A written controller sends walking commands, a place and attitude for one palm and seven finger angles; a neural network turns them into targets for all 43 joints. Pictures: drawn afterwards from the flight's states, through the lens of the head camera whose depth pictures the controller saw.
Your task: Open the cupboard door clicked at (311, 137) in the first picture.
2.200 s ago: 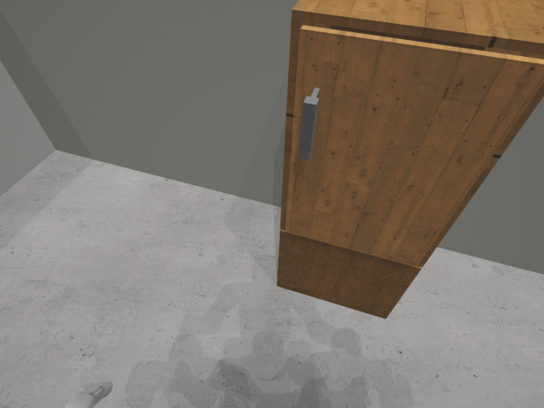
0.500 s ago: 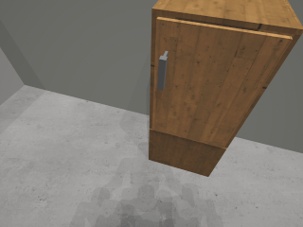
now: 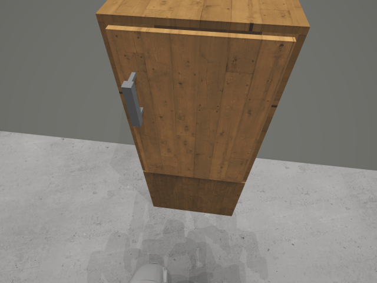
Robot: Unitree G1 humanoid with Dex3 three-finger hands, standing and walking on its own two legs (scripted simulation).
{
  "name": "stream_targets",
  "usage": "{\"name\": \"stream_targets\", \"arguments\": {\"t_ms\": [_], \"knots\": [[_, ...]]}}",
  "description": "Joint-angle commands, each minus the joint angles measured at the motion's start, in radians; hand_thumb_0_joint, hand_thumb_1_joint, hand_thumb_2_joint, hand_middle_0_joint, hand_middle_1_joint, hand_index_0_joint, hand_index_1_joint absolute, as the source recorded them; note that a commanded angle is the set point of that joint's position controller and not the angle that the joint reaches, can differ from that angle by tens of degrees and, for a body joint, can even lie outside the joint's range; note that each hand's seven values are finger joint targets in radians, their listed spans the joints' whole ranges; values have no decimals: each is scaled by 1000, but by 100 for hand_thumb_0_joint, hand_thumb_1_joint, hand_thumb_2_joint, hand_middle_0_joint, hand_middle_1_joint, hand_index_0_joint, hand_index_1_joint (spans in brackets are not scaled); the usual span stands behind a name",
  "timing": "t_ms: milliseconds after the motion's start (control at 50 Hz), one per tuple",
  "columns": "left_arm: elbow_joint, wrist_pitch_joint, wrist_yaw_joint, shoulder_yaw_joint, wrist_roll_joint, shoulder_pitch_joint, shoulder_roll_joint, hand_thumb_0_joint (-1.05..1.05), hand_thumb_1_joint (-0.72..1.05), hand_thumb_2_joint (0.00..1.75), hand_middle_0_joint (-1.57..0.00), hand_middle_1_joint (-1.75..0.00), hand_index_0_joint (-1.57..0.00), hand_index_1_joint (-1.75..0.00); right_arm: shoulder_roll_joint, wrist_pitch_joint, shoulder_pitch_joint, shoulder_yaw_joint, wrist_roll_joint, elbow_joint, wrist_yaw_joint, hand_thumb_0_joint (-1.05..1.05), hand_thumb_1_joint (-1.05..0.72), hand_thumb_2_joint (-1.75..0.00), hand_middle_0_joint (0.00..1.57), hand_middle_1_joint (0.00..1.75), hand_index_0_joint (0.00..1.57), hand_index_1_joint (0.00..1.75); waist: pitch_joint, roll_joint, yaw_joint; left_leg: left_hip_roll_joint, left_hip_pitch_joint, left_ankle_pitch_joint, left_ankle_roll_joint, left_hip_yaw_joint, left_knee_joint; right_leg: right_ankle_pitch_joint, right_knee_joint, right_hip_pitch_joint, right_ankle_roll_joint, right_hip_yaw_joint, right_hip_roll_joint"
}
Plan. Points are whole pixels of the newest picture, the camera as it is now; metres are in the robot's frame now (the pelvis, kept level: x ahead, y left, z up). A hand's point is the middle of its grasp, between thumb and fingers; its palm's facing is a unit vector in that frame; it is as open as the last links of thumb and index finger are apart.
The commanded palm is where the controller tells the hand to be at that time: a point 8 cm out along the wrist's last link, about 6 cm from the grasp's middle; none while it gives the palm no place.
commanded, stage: come to a stop and stand still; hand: left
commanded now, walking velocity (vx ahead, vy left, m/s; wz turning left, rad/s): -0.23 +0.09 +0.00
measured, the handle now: (135, 100) +0.53 +0.18 +0.07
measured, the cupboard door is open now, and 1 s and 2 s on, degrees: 0 0 0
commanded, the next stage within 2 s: look again from close up in 1.50 s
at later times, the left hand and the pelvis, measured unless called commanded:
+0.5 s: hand out of the picture +0.12 +0.23 -0.18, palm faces -0.01 -0.97 -0.23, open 7.3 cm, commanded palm none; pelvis +0.03 +0.02 +0.00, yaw -4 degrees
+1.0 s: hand out of the picture -0.02 +0.16 -0.17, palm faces +0.05 -0.98 -0.19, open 7.4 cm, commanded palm none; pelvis +0.01 -0.01 +0.00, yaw -1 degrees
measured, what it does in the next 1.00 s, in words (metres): steps on the spot: left foot, then right foot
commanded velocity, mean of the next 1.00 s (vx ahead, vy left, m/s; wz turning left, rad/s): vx -0.03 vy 0.02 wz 0.00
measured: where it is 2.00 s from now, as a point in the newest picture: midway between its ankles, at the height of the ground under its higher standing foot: outside the picture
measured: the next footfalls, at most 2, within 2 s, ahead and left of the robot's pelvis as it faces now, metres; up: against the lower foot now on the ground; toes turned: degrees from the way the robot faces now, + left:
left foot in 0.24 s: +0.14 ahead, +0.10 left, +0.00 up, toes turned +0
right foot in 0.70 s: +0.02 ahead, -0.08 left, +0.00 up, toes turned +7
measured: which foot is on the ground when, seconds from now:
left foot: up 0.00-0.22, down 0.24-0.70, up 0.72-1.00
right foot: down 0.00-0.24, up 0.26-0.68, down 0.70-1.00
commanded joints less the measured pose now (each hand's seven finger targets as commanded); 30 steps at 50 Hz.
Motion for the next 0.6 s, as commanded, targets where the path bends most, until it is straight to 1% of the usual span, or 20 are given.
{"name": "stream_targets", "arguments": {"t_ms": [0, 20, 80, 140, 160, 180, 200, 220, 240, 260, 280, 300, 320, 360, 380, 420, 460, 540, 560, 580], "knots": [[-41, -15, 32, 35, 2, 86, 150, 0, 90, 90, -20, -30, -20, -30, -42, -11, -38, 1, 9, -70, -15, 0, -90, -90, 20, 30, 20, 30, -67, -63, 14, 4, -80, -25, -1, -26, -105, 840, -9, 179, -90, 228, -328], [-40, -11, 37, 35, 3, 92, 151, 0, 90, 90, -20, -30, -20, -30, -34, -10, -50, 3, 12, -71, -17, 0, -90, -90, 20, 30, 20, 30, -67, -51, 18, -4, -58, -33, 2, -26, -152, 895, 10, 182, -88, 232, -331], [-48, 0, 48, 38, 9, 75, 168, 0, 90, 90, -20, -30, -20, -30, -16, -6, -40, 1, 20, -74, -22, 0, -90, -90, 20, 30, 20, 30, -39, -89, 11, -35, 20, -18, 16, -14, -267, 995, 72, 138, -78, 221, -330], [-65, 11, 51, 42, 4, 67, 175, 0, 90, 90, -20, -30, -20, -30, -13, 2, -13, -6, 17, -74, -31, 0, -90, -90, 20, 30, 20, 30, -19, -108, -2, -84, 116, 26, 37, 13, -371, 1113, 129, 97, -35, 210, -293], [-72, 14, 52, 43, 0, 53, 179, 0, 90, 90, -20, -30, -20, -30, -19, 5, 23, -10, 17, -69, -36, 0, -90, -90, 20, 30, 20, 30, -25, -108, -22, -98, 170, 72, 45, 19, -433, 1139, 165, 80, -11, 202, -276], [-80, 15, 54, 46, -4, 26, 183, 0, 90, 90, -20, -30, -20, -30, -25, 4, 93, -15, 16, -52, -37, 0, -90, -90, 20, 30, 20, 30, -54, -104, -52, -96, 260, 190, 56, 10, -539, 1100, 232, 67, 13, 177, -259], [-94, 16, 54, 48, -15, 3, 180, 0, 90, 90, -20, -30, -20, -30, -55, 1, 167, -21, 11, -35, -40, 0, -90, -90, 20, 30, 20, 30, -108, -64, -82, -13, 449, 553, 96, -45, -605, 935, 336, -30, 65, 134, -211], [-108, 14, 54, 42, -33, 30, 144, 0, 90, 90, -20, -30, -20, -30, -119, -5, 228, -32, 6, -32, -43, 0, -90, -90, 20, 30, 20, 30, -195, 124, -92, 225, 666, 1082, 229, -293, -584, 419, 579, -251, 137, 63, -90], [-118, 5, 60, 37, -32, 29, 115, 0, 90, 90, -20, -30, -20, -30, -137, 1, 244, -31, 20, -30, -45, 0, -90, -90, 20, 30, 20, 30, -187, 191, -79, 367, 584, 1419, 353, -389, -645, -416, 855, -291, 155, 91, 2], [-110, 22, 64, 49, -19, 48, 143, 0, 90, 90, -20, -30, -20, -30, -126, -3, 172, -20, 17, -60, -46, 0, -90, -90, 20, 30, 20, 30, -151, 89, -39, 357, 479, 1265, 361, -339, -654, -434, 901, -260, 126, 165, -53], [-118, 37, 62, 51, -13, 21, 131, 0, 90, 90, -20, -30, -20, -30, -106, -10, 106, -14, 12, -83, -51, 0, -90, -90, 20, 30, 20, 30, -90, 103, -18, 341, 370, 1105, 347, -347, -691, -403, 909, -276, 131, 163, -58], [-112, 45, 54, 62, -5, 5, 143, 0, 90, 90, -20, -30, -20, -30, -84, -10, 43, -7, 3, -98, -52, 0, -90, -90, 20, 30, 20, 30, -56, 80, 4, 294, 316, 934, 321, -309, -708, -339, 931, -288, 136, 167, -73], [-110, 55, 44, 64, -3, -6, 135, 0, 90, 90, -20, -30, -20, -30, -71, -11, 11, -3, 0, -111, -49, 0, -90, -90, 20, 30, 20, 30, -36, 60, 15, 243, 280, 841, 293, -253, -726, -256, 939, -290, 142, 154, -81], [-106, 70, 32, 63, -2, 13, 118, 0, 90, 90, -20, -30, -20, -30, -75, -14, 3, -11, -4, -124, -44, 0, -90, -90, 20, 30, 20, 30, -83, 32, 25, 186, 273, 689, 259, -191, -735, -167, 920, -277, 151, 122, -79], [-105, 70, 28, 60, -2, 11, 116, 0, 90, 90, -20, -30, -20, -30, -78, -17, 13, -11, -2, -123, -40, 0, -90, -90, 20, 30, 20, 30, -103, 27, 25, 176, 283, 644, 253, -182, -741, -148, 896, -274, 153, 110, -83], [-107, 77, 23, 57, -1, 2, 117, 0, 90, 90, -20, -30, -20, -30, -92, -16, 23, -19, -1, -121, -33, 0, -90, -90, 20, 30, 20, 30, -140, 77, 14, 170, 320, 488, 250, -187, -763, -135, 830, -279, 159, 96, -96], [-112, 77, 20, 52, 1, -22, 117, 0, 90, 90, -20, -30, -20, -30, -98, -12, 38, -25, -1, -116, -26, 0, -90, -90, 20, 30, 20, 30, -137, 130, -1, 159, 334, 311, 244, -196, -792, -147, 728, -279, 159, 73, -110], [-114, 71, 12, 32, 1, -76, 113, 0, 90, 90, -20, -30, -20, -30, -126, -1, 85, -35, -7, -87, -13, 0, -90, -90, 20, 30, 20, 30, -107, 201, -38, 164, 343, 4, 227, -258, -859, -229, 446, -208, 141, 11, -129], [-107, 66, 11, 26, -1, -79, 109, 0, 90, 90, -20, -30, -20, -30, -133, 1, 99, -38, -10, -77, -10, 0, -90, -90, 20, 30, 20, 30, -108, 205, -45, 166, 335, -63, 220, -278, -872, -251, 371, -170, 132, 1, -126], [-99, 58, 11, 20, -1, -75, 110, 0, 90, 90, -20, -30, -20, -30, -132, 1, 109, -38, -10, -68, -7, 0, -90, -90, 20, 30, 20, 30, -90, 196, -41, 157, 337, -74, 211, -281, -873, -252, 284, -147, 125, -7, -119]]}}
